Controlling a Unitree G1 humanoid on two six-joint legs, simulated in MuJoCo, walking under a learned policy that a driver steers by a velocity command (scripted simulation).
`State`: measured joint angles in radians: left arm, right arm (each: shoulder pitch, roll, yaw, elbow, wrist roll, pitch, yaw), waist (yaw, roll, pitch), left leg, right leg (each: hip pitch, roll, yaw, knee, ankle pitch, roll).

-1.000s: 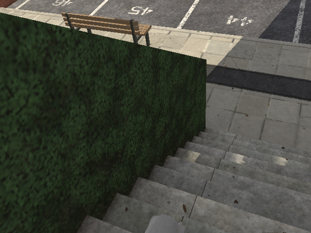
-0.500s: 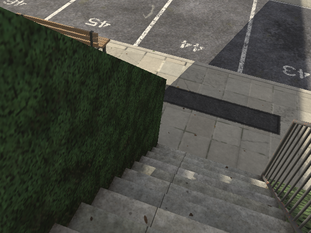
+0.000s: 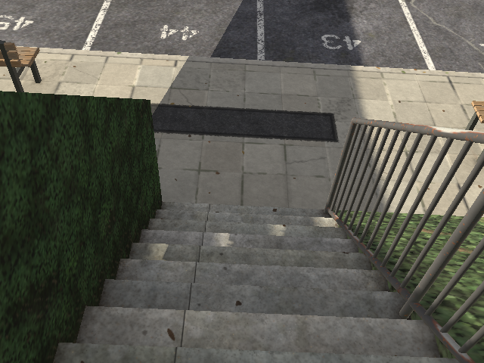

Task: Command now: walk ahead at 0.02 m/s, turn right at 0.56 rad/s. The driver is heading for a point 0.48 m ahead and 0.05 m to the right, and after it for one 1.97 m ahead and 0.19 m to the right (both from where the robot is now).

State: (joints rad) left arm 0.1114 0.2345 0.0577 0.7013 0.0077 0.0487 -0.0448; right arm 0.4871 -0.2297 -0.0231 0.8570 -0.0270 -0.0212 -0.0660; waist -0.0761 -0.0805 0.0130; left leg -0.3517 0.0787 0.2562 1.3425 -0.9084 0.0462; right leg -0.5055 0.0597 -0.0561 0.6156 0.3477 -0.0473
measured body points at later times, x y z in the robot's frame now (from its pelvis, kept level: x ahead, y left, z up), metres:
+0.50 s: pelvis -0.02 +0.00 -0.09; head -0.02 -0.07 +0.35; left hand +0.14 +0.21 -0.18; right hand +0.18 -0.24 -0.18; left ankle +0.08 +0.11 -0.49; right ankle +0.10 -0.04 -0.80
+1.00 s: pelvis -0.07 +0.03 +0.02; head -0.11 +0.03 +0.47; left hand +0.21 +0.16 -0.05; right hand -0.34 -0.14 -0.11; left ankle -0.14 +0.10 -0.61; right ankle +0.11 -0.24 -0.51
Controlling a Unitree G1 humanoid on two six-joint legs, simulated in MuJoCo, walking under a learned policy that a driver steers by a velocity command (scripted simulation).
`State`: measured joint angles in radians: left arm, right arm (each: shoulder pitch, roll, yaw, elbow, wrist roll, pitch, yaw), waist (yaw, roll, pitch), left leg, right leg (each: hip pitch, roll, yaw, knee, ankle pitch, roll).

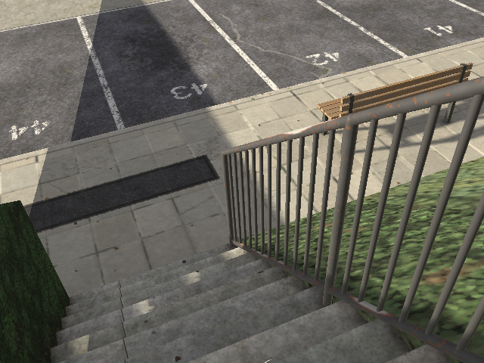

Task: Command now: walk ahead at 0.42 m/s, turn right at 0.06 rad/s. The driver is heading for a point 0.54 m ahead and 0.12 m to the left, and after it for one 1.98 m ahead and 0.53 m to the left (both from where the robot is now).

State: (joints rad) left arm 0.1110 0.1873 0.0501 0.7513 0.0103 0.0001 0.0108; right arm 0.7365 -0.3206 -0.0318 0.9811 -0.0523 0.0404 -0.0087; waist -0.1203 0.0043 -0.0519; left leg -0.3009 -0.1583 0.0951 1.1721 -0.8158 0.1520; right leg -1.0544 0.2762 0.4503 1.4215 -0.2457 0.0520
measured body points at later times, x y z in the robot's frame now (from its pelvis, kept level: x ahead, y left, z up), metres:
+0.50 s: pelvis +0.17 -0.09 -0.08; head +0.17 -0.10 +0.37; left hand +0.33 +0.13 -0.20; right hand +0.04 -0.33 -0.22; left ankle -0.01 +0.05 -0.56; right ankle +0.22 -0.18 -0.83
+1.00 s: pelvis +0.37 -0.03 -0.27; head +0.36 +0.00 +0.18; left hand +0.25 +0.18 -0.43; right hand +0.58 -0.23 -0.37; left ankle +0.42 +0.05 -1.01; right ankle +0.26 -0.18 -0.75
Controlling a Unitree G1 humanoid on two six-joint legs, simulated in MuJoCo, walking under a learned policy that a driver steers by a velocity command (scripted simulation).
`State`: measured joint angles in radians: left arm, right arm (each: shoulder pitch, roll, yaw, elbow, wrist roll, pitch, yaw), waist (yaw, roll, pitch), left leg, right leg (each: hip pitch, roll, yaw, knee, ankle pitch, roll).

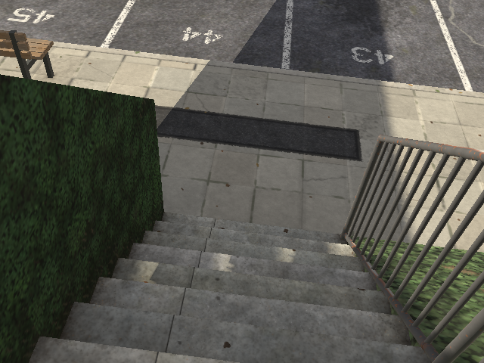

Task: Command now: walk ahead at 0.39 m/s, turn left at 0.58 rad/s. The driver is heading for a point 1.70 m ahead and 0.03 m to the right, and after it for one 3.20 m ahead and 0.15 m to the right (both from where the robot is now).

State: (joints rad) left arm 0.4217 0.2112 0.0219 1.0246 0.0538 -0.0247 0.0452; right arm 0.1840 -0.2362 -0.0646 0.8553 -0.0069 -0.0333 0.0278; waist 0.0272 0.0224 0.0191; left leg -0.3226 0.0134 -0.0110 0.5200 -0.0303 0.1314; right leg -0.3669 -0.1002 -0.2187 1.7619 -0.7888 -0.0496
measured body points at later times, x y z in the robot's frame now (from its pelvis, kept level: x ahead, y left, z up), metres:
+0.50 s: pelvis +0.13 -0.02 -0.10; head +0.09 +0.00 +0.35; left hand +0.23 +0.26 -0.20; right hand +0.26 -0.24 -0.21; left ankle +0.07 +0.06 -0.75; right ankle +0.30 -0.14 -0.78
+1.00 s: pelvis +0.20 -0.06 -0.21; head +0.20 -0.09 +0.24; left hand +0.08 +0.16 -0.34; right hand +0.45 -0.18 -0.32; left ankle +0.17 +0.07 -0.58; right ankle +0.27 -0.15 -0.95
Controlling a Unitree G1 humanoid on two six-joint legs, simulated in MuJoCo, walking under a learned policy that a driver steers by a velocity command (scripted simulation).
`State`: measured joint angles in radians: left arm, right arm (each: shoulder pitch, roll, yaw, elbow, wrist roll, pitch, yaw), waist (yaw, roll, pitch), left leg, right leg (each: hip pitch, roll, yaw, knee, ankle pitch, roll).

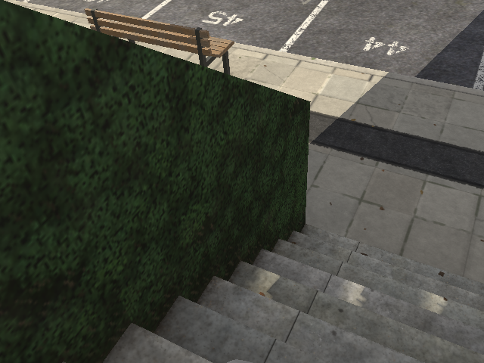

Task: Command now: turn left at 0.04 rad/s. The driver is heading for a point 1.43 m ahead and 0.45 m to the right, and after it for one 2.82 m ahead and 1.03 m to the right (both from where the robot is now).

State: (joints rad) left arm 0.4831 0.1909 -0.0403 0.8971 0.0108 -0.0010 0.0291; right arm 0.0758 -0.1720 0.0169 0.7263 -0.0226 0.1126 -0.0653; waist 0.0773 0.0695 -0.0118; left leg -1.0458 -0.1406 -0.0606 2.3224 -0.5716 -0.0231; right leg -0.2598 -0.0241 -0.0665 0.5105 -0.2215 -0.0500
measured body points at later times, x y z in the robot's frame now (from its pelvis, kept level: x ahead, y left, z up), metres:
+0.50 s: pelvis +0.01 +0.05 +0.10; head +0.01 +0.08 +0.55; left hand +0.19 +0.29 -0.02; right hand -0.09 -0.21 -0.02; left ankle -0.07 +0.13 -0.54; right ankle +0.08 -0.08 -0.52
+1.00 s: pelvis +0.15 -0.02 -0.04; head +0.13 -0.04 +0.41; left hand +0.23 +0.20 -0.17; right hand +0.15 -0.29 -0.17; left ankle +0.37 +0.08 -0.64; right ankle +0.10 -0.03 -0.74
